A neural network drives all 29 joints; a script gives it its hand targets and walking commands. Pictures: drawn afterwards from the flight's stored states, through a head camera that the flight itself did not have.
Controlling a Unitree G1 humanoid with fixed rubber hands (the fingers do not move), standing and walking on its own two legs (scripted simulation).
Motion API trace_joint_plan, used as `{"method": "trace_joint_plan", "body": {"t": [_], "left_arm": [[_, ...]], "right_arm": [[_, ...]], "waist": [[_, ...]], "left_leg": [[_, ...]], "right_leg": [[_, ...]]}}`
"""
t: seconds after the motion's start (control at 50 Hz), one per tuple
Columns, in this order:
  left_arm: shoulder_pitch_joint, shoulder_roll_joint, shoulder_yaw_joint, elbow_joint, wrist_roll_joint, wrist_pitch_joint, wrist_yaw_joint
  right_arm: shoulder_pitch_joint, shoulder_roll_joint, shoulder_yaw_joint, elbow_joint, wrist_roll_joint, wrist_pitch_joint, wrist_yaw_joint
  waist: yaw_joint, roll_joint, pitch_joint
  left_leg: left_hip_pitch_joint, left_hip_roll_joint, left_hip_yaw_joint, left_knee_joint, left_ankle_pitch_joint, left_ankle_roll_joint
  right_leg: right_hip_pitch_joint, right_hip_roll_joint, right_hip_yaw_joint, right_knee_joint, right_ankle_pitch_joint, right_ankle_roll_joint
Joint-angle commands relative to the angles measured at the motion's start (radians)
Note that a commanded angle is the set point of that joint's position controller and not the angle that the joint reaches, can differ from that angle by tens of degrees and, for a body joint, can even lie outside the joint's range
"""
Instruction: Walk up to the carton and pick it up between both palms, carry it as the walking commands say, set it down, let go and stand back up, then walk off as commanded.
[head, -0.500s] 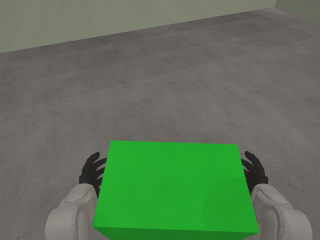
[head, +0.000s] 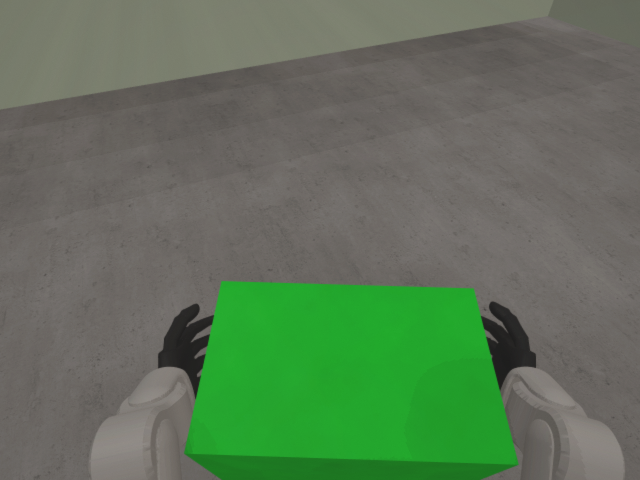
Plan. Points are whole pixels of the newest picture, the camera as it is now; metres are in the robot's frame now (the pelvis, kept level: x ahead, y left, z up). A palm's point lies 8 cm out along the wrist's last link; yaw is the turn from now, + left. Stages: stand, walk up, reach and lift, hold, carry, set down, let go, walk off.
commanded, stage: carry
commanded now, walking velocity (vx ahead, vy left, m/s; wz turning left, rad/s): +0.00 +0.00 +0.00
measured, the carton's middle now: (341, 400) +0.21 +0.00 +0.02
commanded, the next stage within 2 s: none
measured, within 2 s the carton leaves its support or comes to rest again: neither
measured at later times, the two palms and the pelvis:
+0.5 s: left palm (182, 379) +0.21 +0.18 +0.07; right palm (509, 378) +0.22 -0.18 +0.08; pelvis +0.00 +0.00 +0.00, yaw +0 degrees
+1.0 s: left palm (185, 365) +0.23 +0.18 +0.07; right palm (503, 362) +0.24 -0.18 +0.08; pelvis +0.00 +0.00 +0.00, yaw +0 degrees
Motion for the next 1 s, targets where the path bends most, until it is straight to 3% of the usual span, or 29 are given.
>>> {"method": "trace_joint_plan", "body": {"t": [0.0, 0.04, 0.06, 0.08, 0.14, 0.22, 0.32, 0.34, 0.36, 0.38, 0.4, 0.44, 0.48, 0.5, 0.54, 0.56, 0.58, 0.62, 0.64, 0.66, 0.7, 0.72, 0.76, 0.78, 0.82, 0.84, 0.9, 0.96, 0.98], "left_arm": [[-0.472, -0.619, -0.809, -0.138, -0.253, -0.003, -0.091], [-0.525, -0.606, -0.810, -0.170, -0.249, -0.009, -0.095], [-0.498, -0.598, -0.789, -0.167, -0.249, -0.009, -0.093], [-0.535, -0.637, -0.817, -0.162, -0.256, -0.005, -0.091], [-0.472, -0.581, -0.779, -0.137, -0.238, -0.012, -0.096], [-0.485, -0.613, -0.797, -0.110, -0.235, -0.019, -0.099], [-0.558, -0.605, -0.819, -0.167, -0.255, -0.032, -0.100], [-0.556, -0.605, -0.814, -0.172, -0.242, -0.033, -0.093], [-0.493, -0.560, -0.786, -0.123, -0.219, -0.029, -0.091], [-0.461, -0.503, -0.708, 0.034, -0.158, -0.035, -0.093], [-0.543, -0.609, -0.827, -0.214, -0.262, -0.032, -0.088], [-0.530, -0.586, -0.782, -0.120, -0.229, -0.053, -0.098], [-0.529, -0.577, -0.759, -0.040, -0.206, -0.057, -0.099], [-0.524, -0.515, -0.701, 0.023, -0.153, -0.078, -0.100], [-0.499, -0.586, -0.778, -0.105, -0.214, -0.067, -0.098], [-0.527, -0.482, -0.651, 0.118, -0.128, -0.104, -0.102], [-0.554, -0.574, -0.759, -0.071, -0.194, -0.098, -0.098], [-0.543, -0.603, -0.769, -0.093, -0.211, -0.108, -0.106], [-0.566, -0.490, -0.664, 0.085, -0.133, -0.139, -0.116], [-0.585, -0.587, -0.741, -0.034, -0.194, -0.134, -0.104], [-0.598, -0.570, -0.742, -0.038, -0.187, -0.142, -0.107], [-0.553, -0.452, -0.632, 0.159, -0.097, -0.175, -0.119], [-0.570, -0.612, -0.728, -0.015, -0.190, -0.183, -0.117], [-0.576, -0.517, -0.647, 0.121, -0.117, -0.212, -0.120], [-0.577, -0.646, -0.791, -0.162, -0.236, -0.188, -0.110], [-0.579, -0.693, -0.836, -0.250, -0.278, -0.165, -0.104], [-0.548, -0.671, -0.830, -0.233, -0.295, -0.099, -0.096], [-0.448, -0.610, -0.790, -0.193, -0.254, -0.039, -0.087], [-0.482, -0.626, -0.814, -0.231, -0.286, -0.031, -0.092]], "right_arm": [[-0.417, 0.589, 0.783, -0.141, 0.194, -0.012, 0.073], [-0.444, 0.604, 0.783, -0.126, 0.188, -0.016, 0.072], [-0.452, 0.617, 0.806, -0.147, 0.205, -0.012, 0.070], [-0.458, 0.636, 0.802, -0.141, 0.194, -0.014, 0.068], [-0.432, 0.595, 0.792, -0.124, 0.191, -0.013, 0.072], [-0.457, 0.591, 0.784, -0.141, 0.187, -0.033, 0.074], [-0.454, 0.604, 0.783, -0.120, 0.192, -0.038, 0.079], [-0.430, 0.613, 0.778, -0.093, 0.187, -0.037, 0.079], [-0.429, 0.553, 0.762, -0.107, 0.168, -0.040, 0.072], [-0.418, 0.506, 0.701, 0.045, 0.120, -0.047, 0.075], [-0.413, 0.627, 0.788, -0.118, 0.198, -0.037, 0.073], [-0.459, 0.595, 0.777, -0.092, 0.181, -0.055, 0.088], [-0.401, 0.554, 0.712, -0.003, 0.131, -0.066, 0.084], [-0.452, 0.527, 0.692, 0.061, 0.121, -0.082, 0.091], [-0.487, 0.572, 0.780, -0.131, 0.173, -0.078, 0.080], [-0.432, 0.487, 0.630, 0.165, 0.077, -0.109, 0.090], [-0.446, 0.577, 0.729, -0.002, 0.149, -0.103, 0.092], [-0.475, 0.585, 0.762, -0.089, 0.164, -0.118, 0.094], [-0.473, 0.483, 0.642, 0.126, 0.074, -0.148, 0.097], [-0.464, 0.582, 0.710, 0.020, 0.133, -0.141, 0.092], [-0.425, 0.574, 0.699, 0.062, 0.111, -0.143, 0.095], [-0.415, 0.461, 0.592, 0.257, 0.040, -0.177, 0.108], [-0.487, 0.597, 0.729, -0.009, 0.128, -0.192, 0.100], [-0.473, 0.522, 0.637, 0.181, 0.065, -0.213, 0.109], [-0.487, 0.665, 0.808, -0.091, 0.184, -0.188, 0.097], [-0.471, 0.704, 0.843, -0.183, 0.221, -0.171, 0.094], [-0.400, 0.664, 0.821, -0.169, 0.208, -0.097, 0.077], [-0.373, 0.619, 0.804, -0.154, 0.209, -0.046, 0.068], [-0.371, 0.628, 0.808, -0.182, 0.206, -0.039, 0.064]], "waist": [[-0.011, 0.070, -0.201], [-0.008, 0.069, -0.141], [-0.009, -0.007, -0.182], [-0.009, 0.052, -0.158], [-0.014, -0.032, -0.142], [-0.006, 0.071, -0.175], [-0.011, 0.028, -0.184], [-0.007, 0.081, -0.148], [-0.009, 0.066, -0.136], [-0.005, 0.103, -0.100], [-0.011, 0.089, -0.184], [-0.008, -0.028, -0.174], [-0.007, 0.061, -0.179], [-0.006, 0.025, -0.127], [-0.009, 0.026, -0.164], [-0.010, 0.045, -0.195], [-0.007, 0.068, -0.133], [-0.007, 0.012, -0.186], [-0.008, 0.035, -0.175], [-0.005, 0.054, -0.189], [-0.007, 0.021, -0.157], [-0.006, 0.046, -0.166], [-0.008, 0.000, -0.194], [-0.006, 0.032, -0.186], [-0.008, -0.020, -0.163], [-0.007, 0.021, -0.201], [-0.009, -0.068, -0.213], [-0.006, -0.035, -0.229], [-0.009, -0.074, -0.243]], "left_leg": [[0.106, 0.140, -0.179, -0.171, 0.275, 0.018], [0.060, 0.151, -0.183, -0.205, 0.225, 0.027], [0.072, 0.132, -0.185, -0.181, 0.153, 0.035], [0.053, 0.128, -0.173, -0.183, 0.150, 0.033], [0.047, 0.127, -0.159, -0.166, 0.141, 0.027], [0.054, 0.145, -0.213, -0.239, 0.161, 0.020], [0.081, 0.169, -0.208, -0.218, 0.207, 0.010], [0.063, 0.173, -0.221, -0.244, 0.221, 0.011], [0.034, 0.163, -0.200, -0.237, 0.178, 0.018], [0.025, 0.166, -0.224, -0.255, 0.161, 0.021], [0.078, 0.174, -0.230, -0.237, 0.218, 0.017], [0.072, 0.155, -0.187, -0.203, 0.173, 0.015], [0.060, 0.134, -0.185, -0.206, 0.170, 0.017], [0.027, 0.140, -0.186, -0.222, 0.092, 0.016], [0.075, 0.151, -0.200, -0.226, 0.139, 0.017], [0.107, 0.170, -0.208, -0.233, 0.197, 0.012], [0.056, 0.146, -0.174, -0.211, 0.232, 0.007], [0.059, 0.147, -0.192, -0.210, 0.216, 0.010], [0.074, 0.160, -0.211, -0.220, 0.217, 0.002], [0.070, 0.157, -0.232, -0.256, 0.174, 0.007], [0.053, 0.159, -0.206, -0.235, 0.232, 0.009], [0.053, 0.154, -0.197, -0.230, 0.178, -0.008], [0.072, 0.144, -0.205, -0.215, 0.225, -0.006], [0.065, 0.146, -0.193, -0.214, 0.229, 0.004], [0.010, 0.134, -0.190, -0.195, 0.085, 0.002], [0.015, 0.123, -0.189, -0.179, 0.121, 0.008], [-0.022, 0.106, -0.154, -0.105, 0.124, -0.009], [-0.027, 0.078, -0.114, -0.057, 0.095, -0.025], [-0.026, 0.075, -0.113, -0.026, 0.143, -0.027]], "right_leg": [[0.067, -0.027, 0.039, -0.047, 0.067, -0.060], [0.054, -0.023, 0.032, -0.069, 0.037, -0.057], [0.091, -0.019, 0.029, -0.088, 0.038, -0.062], [0.084, -0.023, 0.037, -0.085, 0.024, -0.053], [0.074, -0.028, 0.034, -0.100, 0.075, -0.059], [0.076, -0.016, 0.031, -0.045, -0.013, -0.064], [0.054, -0.012, 0.011, -0.058, -0.007, -0.063], [0.042, -0.013, 0.019, -0.049, -0.029, -0.061], [0.056, -0.007, 0.015, -0.053, -0.041, -0.061], [0.045, -0.017, 0.032, -0.063, -0.032, -0.066], [0.086, -0.008, 0.031, -0.058, -0.002, -0.067], [0.061, -0.013, 0.029, -0.082, -0.007, -0.069], [0.081, -0.028, 0.045, -0.045, 0.018, -0.082], [0.055, -0.023, 0.032, -0.081, -0.029, -0.081], [0.047, -0.013, 0.042, -0.081, -0.008, -0.079], [0.059, -0.010, 0.031, -0.058, -0.029, -0.082], [0.055, -0.025, 0.042, -0.076, 0.042, -0.081], [0.084, -0.025, 0.040, -0.063, 0.031, -0.075], [0.055, -0.018, 0.024, -0.058, 0.015, -0.071], [0.073, -0.010, 0.038, -0.050, -0.011, -0.079], [0.073, -0.022, 0.041, -0.063, 0.026, -0.080], [0.068, -0.020, 0.048, -0.077, 0.013, -0.078], [0.092, -0.019, 0.041, -0.067, 0.058, -0.068], [0.085, -0.025, 0.046, -0.070, 0.063, -0.079], [0.092, -0.051, 0.057, -0.080, 0.055, -0.073], [0.112, -0.068, 0.074, -0.068, 0.102, -0.076], [0.138, -0.134, 0.132, -0.085, 0.156, -0.091], [0.149, -0.197, 0.188, -0.101, 0.193, -0.112], [0.154, -0.198, 0.189, -0.091, 0.239, -0.115]]}}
